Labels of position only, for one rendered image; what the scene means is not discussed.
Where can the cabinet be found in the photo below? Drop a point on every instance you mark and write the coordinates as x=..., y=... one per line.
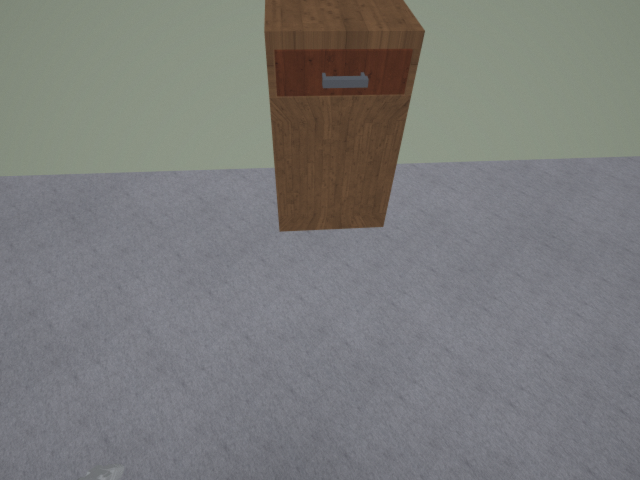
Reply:
x=335, y=156

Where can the drawer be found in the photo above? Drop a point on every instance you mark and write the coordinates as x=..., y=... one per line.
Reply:
x=299, y=71

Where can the handle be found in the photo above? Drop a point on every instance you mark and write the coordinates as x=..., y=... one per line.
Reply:
x=345, y=81

